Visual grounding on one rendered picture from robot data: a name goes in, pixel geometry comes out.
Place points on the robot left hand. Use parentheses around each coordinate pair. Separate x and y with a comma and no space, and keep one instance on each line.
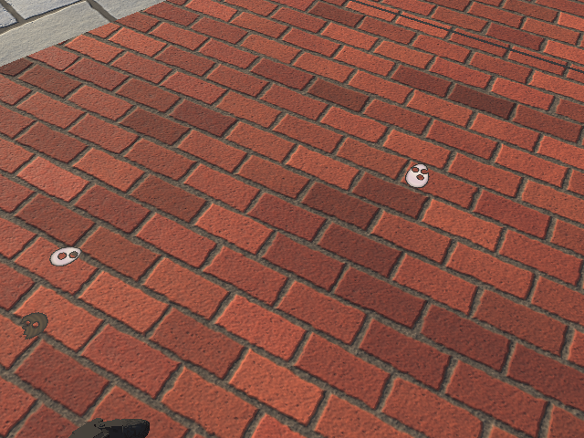
(124,428)

